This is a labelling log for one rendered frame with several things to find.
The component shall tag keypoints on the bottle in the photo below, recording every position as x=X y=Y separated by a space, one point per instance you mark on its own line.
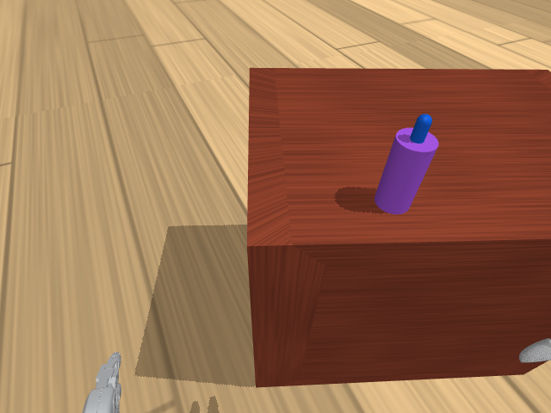
x=407 y=163

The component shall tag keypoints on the left robot hand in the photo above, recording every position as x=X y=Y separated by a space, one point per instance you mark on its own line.
x=106 y=396

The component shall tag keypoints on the right robot hand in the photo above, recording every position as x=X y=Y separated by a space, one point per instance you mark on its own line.
x=538 y=351

